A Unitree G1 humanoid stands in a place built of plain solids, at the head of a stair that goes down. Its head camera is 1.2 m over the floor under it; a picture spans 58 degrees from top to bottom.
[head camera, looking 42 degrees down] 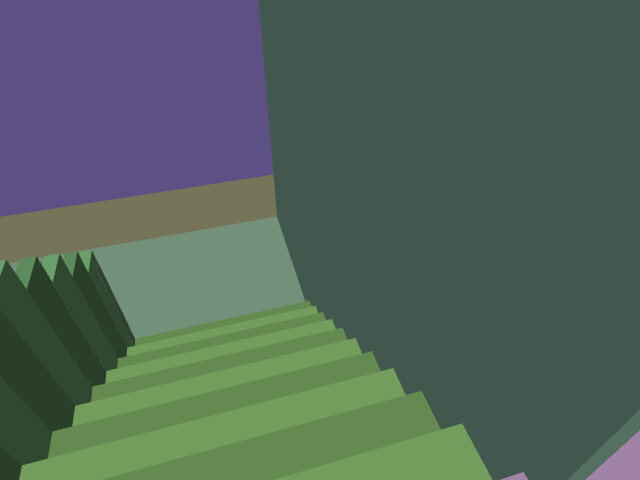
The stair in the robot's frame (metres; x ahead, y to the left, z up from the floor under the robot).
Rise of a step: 0.19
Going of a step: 0.23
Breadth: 1.56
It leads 16 degrees to the left of straight ahead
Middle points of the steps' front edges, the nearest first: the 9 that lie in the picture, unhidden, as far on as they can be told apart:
0.66 0.35 -0.39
0.88 0.41 -0.58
1.10 0.47 -0.78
1.33 0.54 -0.97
1.55 0.60 -1.17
1.77 0.66 -1.36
1.99 0.73 -1.56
2.21 0.79 -1.75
2.43 0.85 -1.95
